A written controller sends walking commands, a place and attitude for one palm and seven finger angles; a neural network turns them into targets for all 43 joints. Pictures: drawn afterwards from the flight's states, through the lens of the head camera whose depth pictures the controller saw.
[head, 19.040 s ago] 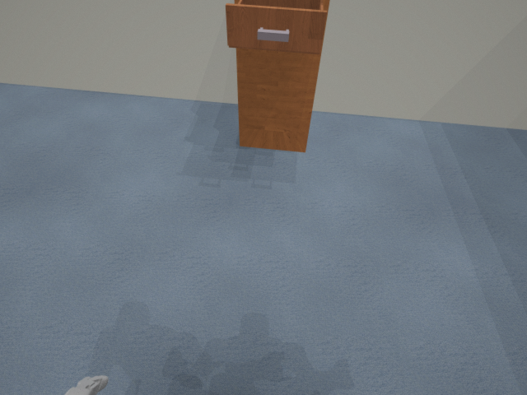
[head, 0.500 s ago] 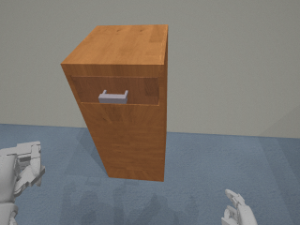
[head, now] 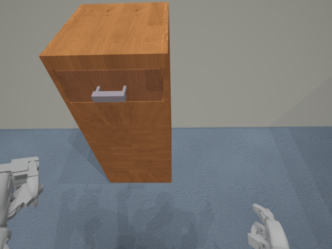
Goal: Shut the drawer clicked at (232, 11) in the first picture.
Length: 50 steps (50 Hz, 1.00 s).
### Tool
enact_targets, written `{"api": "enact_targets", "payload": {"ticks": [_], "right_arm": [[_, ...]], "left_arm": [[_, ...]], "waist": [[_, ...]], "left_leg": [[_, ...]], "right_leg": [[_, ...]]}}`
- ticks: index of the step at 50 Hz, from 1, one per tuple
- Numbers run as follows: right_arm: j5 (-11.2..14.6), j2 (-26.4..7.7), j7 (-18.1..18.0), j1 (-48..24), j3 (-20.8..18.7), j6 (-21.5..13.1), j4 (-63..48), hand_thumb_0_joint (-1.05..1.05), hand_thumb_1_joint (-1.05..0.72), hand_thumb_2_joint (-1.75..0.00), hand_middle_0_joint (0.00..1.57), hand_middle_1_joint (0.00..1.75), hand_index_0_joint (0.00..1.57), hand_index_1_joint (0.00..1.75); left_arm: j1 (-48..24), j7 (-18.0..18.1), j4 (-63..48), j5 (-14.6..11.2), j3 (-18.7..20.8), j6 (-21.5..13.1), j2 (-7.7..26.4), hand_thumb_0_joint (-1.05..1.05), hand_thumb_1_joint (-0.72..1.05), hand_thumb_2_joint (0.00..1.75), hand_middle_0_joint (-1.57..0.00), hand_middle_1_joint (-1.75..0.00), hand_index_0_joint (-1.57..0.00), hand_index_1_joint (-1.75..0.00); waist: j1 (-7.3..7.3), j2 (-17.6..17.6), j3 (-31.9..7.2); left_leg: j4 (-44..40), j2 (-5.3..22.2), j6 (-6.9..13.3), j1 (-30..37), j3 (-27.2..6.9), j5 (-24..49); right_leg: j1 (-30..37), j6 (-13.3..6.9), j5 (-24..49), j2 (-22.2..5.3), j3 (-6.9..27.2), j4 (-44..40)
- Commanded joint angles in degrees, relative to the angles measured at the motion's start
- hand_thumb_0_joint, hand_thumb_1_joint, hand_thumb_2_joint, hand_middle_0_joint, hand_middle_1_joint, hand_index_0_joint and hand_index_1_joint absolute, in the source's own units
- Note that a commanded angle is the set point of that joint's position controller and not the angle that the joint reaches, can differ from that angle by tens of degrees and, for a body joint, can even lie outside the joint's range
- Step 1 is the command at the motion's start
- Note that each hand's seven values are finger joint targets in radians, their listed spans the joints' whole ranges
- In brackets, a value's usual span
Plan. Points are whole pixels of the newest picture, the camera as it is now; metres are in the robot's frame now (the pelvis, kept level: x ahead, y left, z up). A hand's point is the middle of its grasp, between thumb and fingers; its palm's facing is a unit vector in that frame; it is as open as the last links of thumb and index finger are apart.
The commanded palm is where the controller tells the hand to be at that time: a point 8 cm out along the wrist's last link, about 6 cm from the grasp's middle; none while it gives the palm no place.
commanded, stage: step back with the hand held close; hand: left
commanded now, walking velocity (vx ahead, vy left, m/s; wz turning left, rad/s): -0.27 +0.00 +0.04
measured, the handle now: (110, 92) +0.59 +0.23 +0.02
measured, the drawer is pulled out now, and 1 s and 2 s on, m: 0.00 0.00 0.00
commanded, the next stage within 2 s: stop stepping back and stand still in 0.90 s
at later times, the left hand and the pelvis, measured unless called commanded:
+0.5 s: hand out of the picture +0.10 +0.26 +0.15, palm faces +0.39 -0.82 -0.42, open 3.3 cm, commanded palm +0.04 +0.30 +0.17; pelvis -0.08 +0.02 -0.01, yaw +1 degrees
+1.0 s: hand out of the picture +0.02 +0.23 +0.16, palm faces +0.23 -0.85 -0.48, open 3.3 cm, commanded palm -0.05 +0.29 +0.17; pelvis -0.18 +0.01 -0.02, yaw -1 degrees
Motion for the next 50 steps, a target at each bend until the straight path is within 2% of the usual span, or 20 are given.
{"api": "enact_targets", "payload": {"ticks": [1, 3, 8, 13, 16, 21, 23, 26, 28, 29, 30, 33, 38, 40, 41, 43, 45, 46, 48, 50], "right_arm": [[0.25, -5.09, -1.0, -5.45, -2.59, -1.53, -10.87, 0.0, -0.9, -0.9, 0.2, 0.3, 0.2, 0.3], [0.12, -5.24, -1.55, -5.74, -2.51, -1.46, -11.27, 0.0, -0.9, -0.9, 0.2, 0.3, 0.2, 0.3], [-0.12, -5.44, -1.94, -4.56, -2.61, -2.5, -11.11, 0.0, -0.9, -0.9, 0.2, 0.3, 0.2, 0.3], [-0.08, -6.06, -1.95, -4.08, -2.71, -4.15, -10.72, 0.0, -0.9, -0.9, 0.2, 0.3, 0.2, 0.3], [0.22, -5.93, -1.87, -3.58, -2.55, -4.93, -10.61, 0.0, -0.9, -0.9, 0.2, 0.3, 0.2, 0.3], [-0.36, -5.56, -1.71, -2.12, -2.67, -5.96, -9.34, 0.0, -0.9, -0.9, 0.2, 0.3, 0.2, 0.3], [-0.8, -5.28, -1.79, -1.9, -2.42, -6.11, -8.41, 0.0, -0.9, -0.9, 0.2, 0.3, 0.2, 0.3], [-0.79, -5.54, -2.2, -2.2, -1.74, -6.5, -8.26, 0.0, -0.9, -0.9, 0.2, 0.3, 0.2, 0.3], [-1.04, -7.03, -2.8, -4.0, -1.75, -7.14, -9.12, 0.0, -0.9, -0.9, 0.2, 0.3, 0.2, 0.3], [-1.23, -6.46, -2.89, -4.09, -1.98, -7.52, -9.18, 0.0, -0.9, -0.9, 0.2, 0.3, 0.2, 0.3], [-1.35, -5.38, -2.69, -3.29, -2.18, -7.87, -9.05, 0.0, -0.9, -0.9, 0.2, 0.3, 0.2, 0.3], [-1.22, -5.27, -1.65, -3.27, -3.12, -9.13, -9.19, 0.0, -0.9, -0.9, 0.2, 0.3, 0.2, 0.3], [-1.86, -4.46, -0.36, -1.75, -2.32, -10.09, -5.15, 0.0, -0.9, -0.9, 0.2, 0.3, 0.2, 0.3], [-2.09, -4.54, -0.16, -1.01, -2.08, -9.55, -3.2, 0.0, -0.9, -0.9, 0.2, 0.3, 0.2, 0.3], [-2.08, -4.07, -0.08, -0.59, -1.96, -8.89, -2.7, 0.0, -0.9, -0.9, 0.2, 0.3, 0.2, 0.3], [-1.92, -3.18, -0.46, -1.46, -1.46, -7.76, -2.26, 0.0, -0.9, -0.9, 0.2, 0.3, 0.2, 0.3], [-1.58, -3.56, -1.18, -4.03, -1.35, -8.41, -4.35, 0.0, -0.9, -0.9, 0.2, 0.3, 0.2, 0.3], [-0.75, -4.55, -1.13, -3.05, -2.48, -8.32, -4.54, 0.0, -0.9, -0.9, 0.2, 0.3, 0.2, 0.3], [-0.13, -4.7, -1.0, -4.64, -2.29, -8.0, -6.42, 0.0, -0.9, -0.9, 0.2, 0.3, 0.2, 0.3], [-0.18, -4.61, -0.68, -6.05, -1.92, -7.45, -7.75, 0.0, -0.9, -0.9, 0.2, 0.3, 0.2, 0.3]], "left_arm": [[3.82, 1.89, -16.3, -0.55, 9.53, -3.34, 11.97, 0.0, 0.9, 0.9, -1.4, -1.6, -1.4, -1.6], [3.85, 2.47, -18.74, -0.63, 11.11, -3.52, 13.98, 0.0, 0.9, 0.9, -1.4, -1.6, -1.4, -1.6], [4.96, 2.97, -19.52, -0.34, 10.18, -3.79, 12.47, 0.0, 0.9, 0.9, -1.4, -1.6, -1.4, -1.6], [4.13, 3.07, -16.83, 0.31, 9.69, -4.59, 10.66, 0.0, 0.9, 0.9, -1.4, -1.6, -1.4, -1.6], [2.37, 3.2, -15.49, 0.68, 9.27, -5.13, 9.93, 0.0, 0.9, 0.9, -1.4, -1.6, -1.4, -1.6], [-0.11, 4.02, -17.47, 0.93, 8.21, -6.13, 10.53, 0.0, 0.9, 0.9, -1.4, -1.6, -1.4, -1.6], [-2.34, 4.76, -20.02, 0.84, 8.04, -6.39, 11.54, 0.0, 0.9, 0.9, -1.4, -1.6, -1.4, -1.6], [-2.11, 5.51, -20.91, 1.01, 7.91, -6.75, 11.3, 0.0, 0.9, 0.9, -1.4, -1.6, -1.4, -1.6], [-1.41, 5.44, -21.7, 1.78, 9.51, -7.21, 11.83, 0.0, 0.9, 0.9, -1.4, -1.6, -1.4, -1.6], [-1.39, 5.37, -21.68, 2.84, 11.11, -7.56, 12.05, 0.0, 0.9, 0.9, -1.4, -1.6, -1.4, -1.6], [-2.23, 5.09, -22.46, 2.96, 11.49, -7.86, 12.68, 0.0, 0.9, 0.9, -1.4, -1.6, -1.4, -1.6], [2.39, 4.82, -20.39, 2.15, 12.41, -8.19, 12.37, 0.0, 0.9, 0.9, -1.4, -1.6, -1.4, -1.6], [5.44, 3.92, -20.94, -0.47, 8.51, -8.13, 9.81, 0.0, 0.9, 0.9, -1.4, -1.6, -1.4, -1.6], [3.22, 3.31, -21.98, -0.8, 8.56, -9.33, 11.4, 0.0, 0.9, 0.9, -1.4, -1.6, -1.4, -1.6], [2.41, 2.89, -22.22, -0.78, 8.87, -9.87, 12.51, 0.0, 0.9, 0.9, -1.4, -1.6, -1.4, -1.6], [0.06, 2.98, -23.34, -0.89, 11.4, -11.09, 15.83, 0.0, 0.9, 0.9, -1.4, -1.6, -1.4, -1.6], [-1.02, 2.76, -23.5, -1.21, 12.46, -11.43, 16.21, 0.0, 0.9, 0.9, -1.4, -1.6, -1.4, -1.6], [-0.12, 2.32, -23.69, -1.45, 11.21, -11.16, 14.51, 0.0, 0.9, 0.9, -1.4, -1.6, -1.4, -1.6], [4.03, 2.0, -23.14, -2.08, 14.39, -10.31, 16.84, 0.0, 0.9, 0.9, -1.4, -1.6, -1.4, -1.6], [6.65, 1.31, -21.14, -2.93, 14.54, -9.84, 15.97, 0.0, 0.9, 0.9, -1.4, -1.6, -1.4, -1.6]], "waist": [[0.9, -4.0, -12.6], [1.2, -1.4, -12.88], [1.0, 3.8, -10.81], [0.6, 3.41, -6.11], [-0.01, -0.42, -3.61], [-0.79, -8.97, -2.81], [-1.25, -9.0, -3.59], [-1.47, -1.13, -3.26], [-0.83, 11.89, -2.55], [0.12, 14.92, -4.36], [0.01, 12.3, -5.33], [0.45, 5.78, -7.23], [-0.07, 9.41, -9.07], [0.26, 8.08, -12.42], [0.18, 3.76, -13.86], [-0.26, -3.79, -16.43], [-0.09, -0.09, -18.23], [-0.23, -2.24, -19.8], [0.55, -0.16, -20.48], [0.79, 2.78, -15.26]], "left_leg": [[-0.4, 3.67, 1.52, 2.94, -4.55, 24.51], [-0.98, 3.67, 1.54, 1.87, -5.22, 24.52], [-3.68, 5.43, 2.13, -3.36, -7.35, 19.8], [-8.81, 7.08, 3.57, -17.02, -9.65, -3.06], [-8.42, 6.69, 4.07, -22.93, -9.8, -15.24], [5.66, 1.15, 1.41, -10.1, -6.92, -13.23], [11.05, -0.22, 0.33, -3.2, -5.73, -9.52], [1.35, 2.44, 1.3, -5.37, -10.19, -11.93], [-17.54, 11.18, 4.84, -24.35, -22.73, -29.11], [-22.44, 15.47, 6.88, -32.28, -27.27, -34.95], [-22.16, 16.27, 7.55, -31.5, -26.82, -31.16], [-16.82, 14.96, 7.66, -21.27, -22.33, -20.49], [-16.53, 10.57, 3.02, -4.03, -16.83, -7.59], [-10.1, 9.3, 0.16, 4.6, -13.31, 9.99], [-4.35, 7.91, -0.43, 9.43, -10.26, 19.85], [5.02, 4.36, -0.56, 13.51, -5.05, 21.1], [1.68, 4.41, 0.27, 16.99, -3.24, 29.96], [2.82, 4.99, 1.24, 19.48, -4.31, 36.13], [2.58, 6.52, 2.32, 20.0, -6.56, 34.6], [-1.11, 6.74, 1.93, 12.39, -7.59, 18.76]], "right_leg": [[3.74, 1.23, 26.85, -5.23, 3.52, 1.53], [3.26, 1.28, 25.54, -4.75, 3.42, 2.28], [2.91, 1.54, 17.52, -2.72, 2.77, 5.08], [6.64, 1.41, 9.28, -1.68, 3.61, 8.66], [6.19, 1.4, 4.74, -2.55, 5.64, 7.59], [-12.66, -2.08, -14.58, -8.6, 12.63, -7.16], [-20.11, -3.68, -16.81, -11.18, 12.88, -9.51], [-18.32, -0.94, -15.21, -6.41, 6.79, -3.21], [-1.79, 1.89, -9.37, 1.7, 2.99, 15.65], [6.36, 2.42, -5.49, 3.93, 2.67, 27.76], [5.68, 2.21, -6.76, 3.45, 3.85, 33.51], [-0.32, 1.83, -11.01, 3.5, 4.52, 31.07], [-4.8, 0.08, -16.14, 3.39, 0.88, 6.59], [-4.22, -0.72, -7.13, 1.58, 1.69, -7.65], [-6.26, -0.92, -0.37, -0.86, 4.08, -10.7], [-10.78, -1.1, 17.65, -7.26, 7.16, -8.02], [-11.07, 1.95, 21.61, -3.76, 2.61, -1.1], [-10.62, 4.86, 21.77, -0.93, 1.6, 0.33], [-11.61, 4.86, 14.09, 0.02, 1.68, 3.06], [-12.15, 3.04, 1.12, 0.25, 1.3, 1.16]]}}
